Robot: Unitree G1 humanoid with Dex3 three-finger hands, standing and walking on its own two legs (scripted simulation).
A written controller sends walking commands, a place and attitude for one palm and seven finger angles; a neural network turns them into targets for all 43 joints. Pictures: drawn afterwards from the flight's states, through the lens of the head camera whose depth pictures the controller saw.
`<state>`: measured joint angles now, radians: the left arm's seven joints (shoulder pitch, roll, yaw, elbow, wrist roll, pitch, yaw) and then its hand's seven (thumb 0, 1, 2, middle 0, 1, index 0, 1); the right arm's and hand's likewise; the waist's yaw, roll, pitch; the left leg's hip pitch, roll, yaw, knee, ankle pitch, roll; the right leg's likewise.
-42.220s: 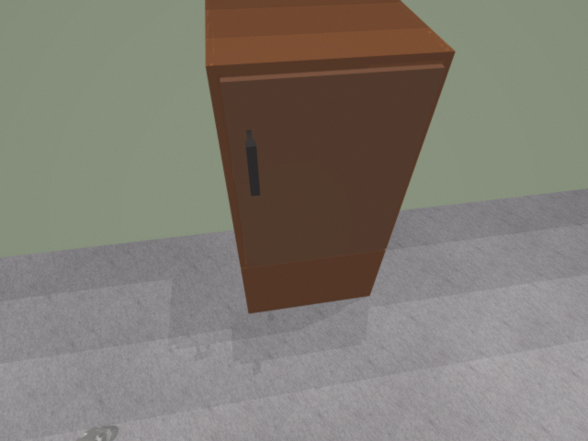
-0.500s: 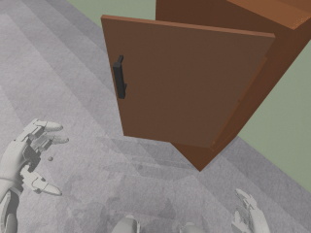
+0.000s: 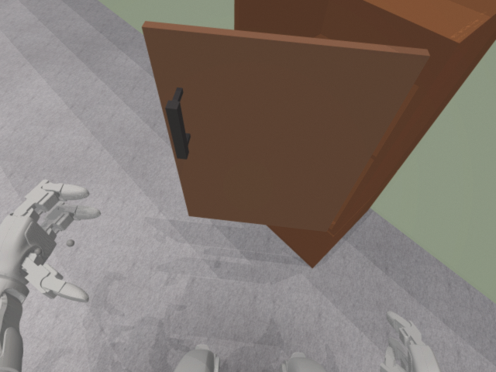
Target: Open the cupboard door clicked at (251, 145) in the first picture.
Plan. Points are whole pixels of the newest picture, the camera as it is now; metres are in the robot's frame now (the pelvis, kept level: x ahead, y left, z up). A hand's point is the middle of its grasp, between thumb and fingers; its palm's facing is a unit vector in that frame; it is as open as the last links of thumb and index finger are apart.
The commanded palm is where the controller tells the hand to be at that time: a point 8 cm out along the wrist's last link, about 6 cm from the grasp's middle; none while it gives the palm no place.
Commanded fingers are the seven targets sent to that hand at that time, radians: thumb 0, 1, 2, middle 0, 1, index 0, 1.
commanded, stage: raise the hand with hooked fingers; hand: left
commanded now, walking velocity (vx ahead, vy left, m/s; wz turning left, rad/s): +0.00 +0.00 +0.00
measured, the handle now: (180, 124) +0.54 +0.16 +0.05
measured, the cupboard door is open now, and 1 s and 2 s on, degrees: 41 41 41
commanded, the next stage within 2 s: move the hooked fingers beside the handle in 0.12 s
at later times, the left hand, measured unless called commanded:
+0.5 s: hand (85, 222) +0.32 +0.26 +0.06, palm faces -0.09 -1.00 -0.03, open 14.0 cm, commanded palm +0.30 +0.31 +0.06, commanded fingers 0.00 -0.50 0.30 -0.30 -1.20 -0.30 -1.20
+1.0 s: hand (111, 185) +0.39 +0.24 +0.06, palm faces -0.08 -1.00 -0.02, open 14.0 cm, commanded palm +0.37 +0.30 +0.06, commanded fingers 0.00 -0.50 0.30 -0.30 -1.20 -0.30 -1.20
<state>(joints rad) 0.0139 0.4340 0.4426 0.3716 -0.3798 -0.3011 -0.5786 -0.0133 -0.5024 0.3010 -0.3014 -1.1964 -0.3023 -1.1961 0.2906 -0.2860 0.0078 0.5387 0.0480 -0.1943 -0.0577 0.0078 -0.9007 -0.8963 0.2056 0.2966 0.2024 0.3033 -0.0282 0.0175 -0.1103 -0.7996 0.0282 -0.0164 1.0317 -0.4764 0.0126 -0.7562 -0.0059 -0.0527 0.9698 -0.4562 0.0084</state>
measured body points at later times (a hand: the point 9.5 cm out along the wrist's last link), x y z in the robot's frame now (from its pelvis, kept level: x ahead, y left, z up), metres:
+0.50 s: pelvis -0.01 +0.00 +0.00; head +0.07 +0.02 +0.44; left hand +0.32 +0.31 +0.06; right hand +0.14 -0.26 -0.08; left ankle +0.01 +0.11 -0.67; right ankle +0.01 -0.13 -0.67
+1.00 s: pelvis +0.00 +0.00 +0.00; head +0.09 +0.02 +0.44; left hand +0.38 +0.30 +0.06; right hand +0.10 -0.27 -0.10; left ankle +0.01 +0.11 -0.67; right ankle +0.01 -0.13 -0.67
